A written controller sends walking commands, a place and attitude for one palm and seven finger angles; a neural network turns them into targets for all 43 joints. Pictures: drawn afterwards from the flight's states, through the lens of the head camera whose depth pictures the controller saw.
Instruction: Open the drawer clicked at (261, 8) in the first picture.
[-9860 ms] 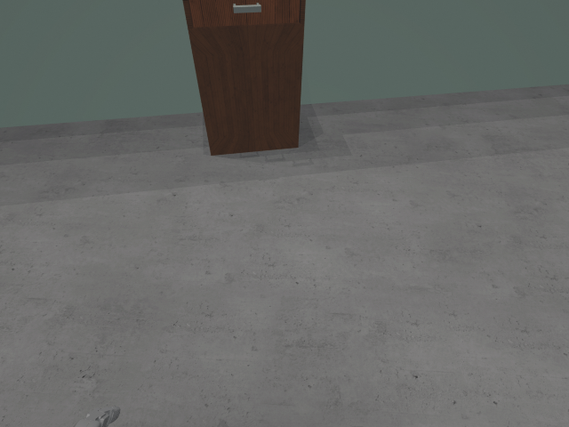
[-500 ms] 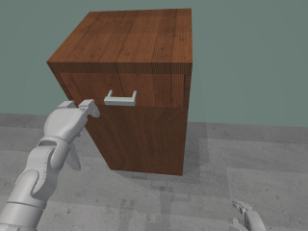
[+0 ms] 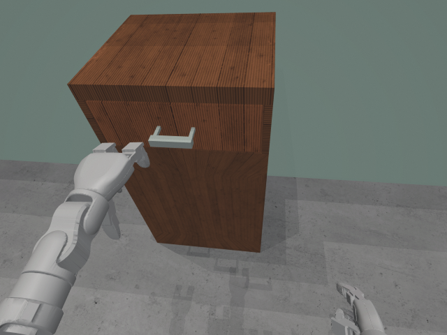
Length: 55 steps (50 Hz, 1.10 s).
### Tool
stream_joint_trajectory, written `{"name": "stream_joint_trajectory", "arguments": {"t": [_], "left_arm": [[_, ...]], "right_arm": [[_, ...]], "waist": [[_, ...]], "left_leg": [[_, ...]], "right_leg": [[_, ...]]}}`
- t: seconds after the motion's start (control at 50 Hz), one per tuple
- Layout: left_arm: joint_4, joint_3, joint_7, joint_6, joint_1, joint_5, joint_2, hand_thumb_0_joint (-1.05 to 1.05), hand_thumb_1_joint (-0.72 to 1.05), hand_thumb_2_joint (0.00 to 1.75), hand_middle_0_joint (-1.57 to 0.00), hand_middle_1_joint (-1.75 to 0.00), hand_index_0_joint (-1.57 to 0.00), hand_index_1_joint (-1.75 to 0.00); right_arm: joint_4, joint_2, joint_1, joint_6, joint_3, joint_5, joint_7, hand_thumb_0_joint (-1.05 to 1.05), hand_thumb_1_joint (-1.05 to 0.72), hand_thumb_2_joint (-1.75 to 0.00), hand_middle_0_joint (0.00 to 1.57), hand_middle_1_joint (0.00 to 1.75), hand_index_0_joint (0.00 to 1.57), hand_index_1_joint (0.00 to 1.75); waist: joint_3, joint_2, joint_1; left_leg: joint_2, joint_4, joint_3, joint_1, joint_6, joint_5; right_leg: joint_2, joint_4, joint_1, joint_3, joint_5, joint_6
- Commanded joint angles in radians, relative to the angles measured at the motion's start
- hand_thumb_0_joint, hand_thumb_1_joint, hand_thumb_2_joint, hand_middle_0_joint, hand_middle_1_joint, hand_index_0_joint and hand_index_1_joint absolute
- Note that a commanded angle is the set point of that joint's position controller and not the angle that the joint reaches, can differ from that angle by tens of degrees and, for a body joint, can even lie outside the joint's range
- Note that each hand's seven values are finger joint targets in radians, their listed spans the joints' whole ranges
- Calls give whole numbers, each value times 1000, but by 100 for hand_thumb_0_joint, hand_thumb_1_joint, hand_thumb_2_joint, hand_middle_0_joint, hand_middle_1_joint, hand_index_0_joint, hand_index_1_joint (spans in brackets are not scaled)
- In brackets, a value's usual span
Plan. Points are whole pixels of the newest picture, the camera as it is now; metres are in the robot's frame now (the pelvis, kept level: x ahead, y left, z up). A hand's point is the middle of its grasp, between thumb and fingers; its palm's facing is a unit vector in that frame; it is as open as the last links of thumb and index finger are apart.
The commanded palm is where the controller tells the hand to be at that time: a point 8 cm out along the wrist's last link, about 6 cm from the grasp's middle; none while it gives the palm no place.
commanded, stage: move the hooked fingers above the handle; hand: left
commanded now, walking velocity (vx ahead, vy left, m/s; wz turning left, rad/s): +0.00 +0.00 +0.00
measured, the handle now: (173, 136) +0.57 +0.22 -0.01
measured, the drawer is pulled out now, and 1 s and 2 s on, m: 0.00 0.00 0.00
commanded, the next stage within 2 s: none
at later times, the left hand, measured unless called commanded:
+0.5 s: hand (138, 161) +0.41 +0.24 +0.07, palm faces +0.00 -0.05 -1.00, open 13.8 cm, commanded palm +0.39 +0.25 +0.13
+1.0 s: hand (151, 143) +0.47 +0.23 +0.06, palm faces -0.01 +0.00 -1.00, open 13.8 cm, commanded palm +0.46 +0.23 +0.12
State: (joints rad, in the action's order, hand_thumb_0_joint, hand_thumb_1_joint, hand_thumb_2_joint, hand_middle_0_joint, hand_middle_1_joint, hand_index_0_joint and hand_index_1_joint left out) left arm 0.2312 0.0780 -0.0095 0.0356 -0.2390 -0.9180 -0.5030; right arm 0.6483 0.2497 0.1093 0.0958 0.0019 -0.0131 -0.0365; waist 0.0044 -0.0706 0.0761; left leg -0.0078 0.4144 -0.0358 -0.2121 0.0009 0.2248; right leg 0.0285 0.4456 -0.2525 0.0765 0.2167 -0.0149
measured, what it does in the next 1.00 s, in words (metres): stands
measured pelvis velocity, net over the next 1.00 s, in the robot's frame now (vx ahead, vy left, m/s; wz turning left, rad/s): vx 0.02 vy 0.01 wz -0.03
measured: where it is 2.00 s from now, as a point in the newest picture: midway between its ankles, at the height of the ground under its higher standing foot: outside the picture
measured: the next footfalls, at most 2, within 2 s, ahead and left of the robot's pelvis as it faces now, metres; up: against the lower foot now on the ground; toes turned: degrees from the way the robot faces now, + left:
none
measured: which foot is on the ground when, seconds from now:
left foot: down 0.00-1.00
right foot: down 0.00-1.00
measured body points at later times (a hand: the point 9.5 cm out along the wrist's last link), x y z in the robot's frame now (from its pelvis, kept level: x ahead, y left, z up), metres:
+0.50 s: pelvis +0.01 +0.01 -0.01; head +0.05 -0.01 +0.44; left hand +0.41 +0.24 +0.13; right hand +0.11 -0.25 -0.14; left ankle -0.01 +0.12 -0.74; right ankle +0.01 -0.11 -0.74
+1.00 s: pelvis +0.02 +0.01 -0.01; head +0.08 -0.01 +0.43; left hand +0.47 +0.23 +0.12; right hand +0.09 -0.25 -0.15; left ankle -0.01 +0.12 -0.74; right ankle +0.01 -0.11 -0.74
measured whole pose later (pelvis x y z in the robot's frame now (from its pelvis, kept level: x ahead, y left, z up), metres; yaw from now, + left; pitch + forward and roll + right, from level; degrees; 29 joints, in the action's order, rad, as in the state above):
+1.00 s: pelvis +0.02 +0.01 -0.01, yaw -2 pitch +11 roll +0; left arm 0.86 0.05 0.19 0.07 -0.73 -1.06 -0.48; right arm 0.68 0.25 0.27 0.11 -0.05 0.00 -0.02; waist -0.08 -0.04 -0.03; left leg -0.01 0.57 -0.07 -0.46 0.02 0.31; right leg 0.03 0.58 -0.50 0.04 0.28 0.00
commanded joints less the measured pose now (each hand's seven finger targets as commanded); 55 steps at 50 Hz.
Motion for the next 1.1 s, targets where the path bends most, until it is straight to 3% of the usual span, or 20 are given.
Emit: {"name": "stream_joint_trajectory", "arguments": {"t": [0.0, 0.06, 0.16, 0.26, 0.28, 0.32, 0.36, 0.46, 0.52, 0.58, 0.64, 0.66, 0.7, 0.78, 0.82, 0.84, 0.9, 0.96, 1.0, 1.08], "left_arm": [[-164, -190, 76, 77, -447, -14, -279, 0, -50, 30, -30, -120, -30, -120], [-124, -159, 97, 90, -470, -13, -238, 0, -50, 30, -30, -120, -30, -120], [6, -97, 101, 50, -490, -25, -176, 0, -50, 30, -30, -120, -30, -120], [36, -119, 104, 41, -530, -40, -213, 0, -50, 30, -30, -120, -30, -120], [38, -146, 108, 47, -552, -44, -245, 0, -50, 30, -30, -120, -30, -120], [51, -192, 119, 60, -559, -45, -287, 0, -50, 30, -30, -120, -30, -120], [55, -182, 136, 73, -588, -49, -273, 0, -50, 30, -30, -120, -30, -120], [110, -159, 182, 71, -655, -76, -248, 0, -50, 30, -30, -120, -30, -120], [146, -134, 184, 49, -651, -79, -218, 0, -50, 30, -30, -120, -30, -120], [215, -52, 171, 26, -726, -80, -151, 0, -50, 30, -30, -120, -30, -120], [220, -84, 157, 29, -745, -87, -198, 0, -50, 30, -30, -120, -30, -120], [210, -43, 154, 35, -775, -86, -159, 0, -50, 30, -30, -120, -30, -120], [217, -44, 160, 52, -815, -90, -152, 0, -50, 30, -30, -120, -30, -120], [311, -137, 191, 71, -840, -101, -246, 0, -50, 30, -30, -120, -30, -120], [354, -162, 215, 67, -862, -116, -275, 0, -50, 30, -30, -120, -30, -120], [365, -141, 227, 62, -879, -124, -255, 0, -50, 30, -30, -120, -30, -120], [424, -126, 249, 39, -912, -145, -248, 0, -50, 30, -30, -120, -30, -120], [488, -110, 240, 23, -951, -145, -251, 0, -50, 30, -30, -120, -30, -120], [486, -60, 222, 27, -986, -135, -196, 0, -50, 30, -30, -120, -30, -120], [503, -22, 193, 62, -1065, -120, -173, 0, -50, 30, -30, -120, -30, -120]], "right_arm": [[-117, 108, -47, -53, -50, 1, -21, 0, -90, -90, 20, 30, 20, 30], [-112, 107, -25, -56, -57, -1, -16, 0, -90, -90, 20, 30, 20, 30], [-108, 123, 7, -47, -65, -9, -3, 0, -90, -90, 20, 30, 20, 30], [-112, 134, 37, -33, -75, -9, -2, 0, -90, -90, 20, 30, 20, 30], [-108, 137, 47, -33, -77, -8, -4, 0, -90, -90, 20, 30, 20, 30], [-106, 140, 57, -31, -81, -6, -8, 0, -90, -90, 20, 30, 20, 30], [-100, 132, 71, -32, -84, -7, -9, 0, -90, -90, 20, 30, 20, 30], [-79, 134, 110, -35, -95, -7, 0, 0, -90, -90, 20, 30, 20, 30], [-77, 140, 127, -31, -103, -7, 8, 0, -90, -90, 20, 30, 20, 30], [-64, 144, 144, -26, -103, -10, 11, 0, -90, -90, 20, 30, 20, 30], [-70, 149, 157, -17, -105, -7, 8, 0, -90, -90, 20, 30, 20, 30], [-75, 143, 156, -15, -103, -7, 9, 0, -90, -90, 20, 30, 20, 30], [-66, 141, 171, -14, -107, -3, 8, 0, -90, -90, 20, 30, 20, 30], [-56, 141, 189, -7, -100, 2, 4, 0, -90, -90, 20, 30, 20, 30], [-53, 144, 195, -5, -97, 5, 5, 0, -90, -90, 20, 30, 20, 30], [-54, 138, 194, -6, -96, 4, 9, 0, -90, -90, 20, 30, 20, 30], [-45, 142, 213, -9, -102, 9, 11, 0, -90, -90, 20, 30, 20, 30], [-40, 153, 238, -6, -104, 8, 7, 0, -90, -90, 20, 30, 20, 30], [-37, 152, 255, -6, -112, 9, 6, 0, -90, -90, 20, 30, 20, 30], [-23, 158, 289, -3, -116, 8, -2, 0, -90, -90, 20, 30, 20, 30]], "waist": [[-295, 18, -14], [-307, 7, -20], [-274, 76, -33], [-336, 98, -30], [-352, 100, -29], [-371, 94, -22], [-374, 56, -27], [-382, 14, -48], [-411, 27, -54], [-364, 64, -89], [-425, 60, -78], [-429, 40, -87], [-426, 49, -95], [-417, 59, -81], [-417, 53, -80], [-416, 34, -83], [-440, 22, -98], [-454, 69, -127], [-478, 72, -148], [-463, 66, -183]], "left_leg": [[50, -18, -10, 20, 30, -184], [50, -6, -10, 10, 29, -213], [42, -4, -11, -28, 27, -201], [41, 9, -11, -34, 34, -224], [39, 11, -9, -36, 35, -230], [41, 19, -9, -46, 37, -246], [40, 24, -11, -41, 36, -262], [32, 48, -4, -27, 28, -323], [29, 61, 0, -17, 25, -359], [21, 65, 1, -19, 30, -315], [23, 80, 4, -8, 31, -359], [25, 86, 9, 0, 30, -360], [18, 97, 15, 12, 30, -384], [26, 105, 8, -53, 32, -364], [30, 108, 7, -87, 29, -352], [28, 112, 4, -91, 27, -354], [26, 126, -5, -96, 28, -339], [28, 135, -8, -120, 34, -308], [27, 147, -10, -97, 40, -314], [29, 161, 2, -101, 45, -280]], "right_leg": [[-21, -43, 136, -61, -149, -12], [-23, -28, 122, -56, -180, -15], [-28, -17, 77, -43, -163, -17], [-28, 3, 102, -51, -197, -17], [-29, 9, 106, -52, -203, -18], [-32, 16, 124, -57, -222, -18], [-31, 26, 109, -58, -238, -20], [-43, 49, 49, -44, -253, -28], [-49, 60, 39, -38, -263, -30], [-47, 53, -20, -35, -233, -25], [-47, 70, 5, -39, -265, -27], [-47, 74, -13, -38, -258, -27], [-49, 79, -36, -36, -263, -26], [-48, 98, -16, -39, -279, -27], [-49, 106, -16, -37, -274, -30], [-49, 111, -29, -39, -278, -30], [-50, 119, -51, -41, -272, -28], [-49, 117, -43, -45, -282, -21], [-49, 112, -52, -49, -295, -17], [-50, 106, -96, -56, -272, -13]]}}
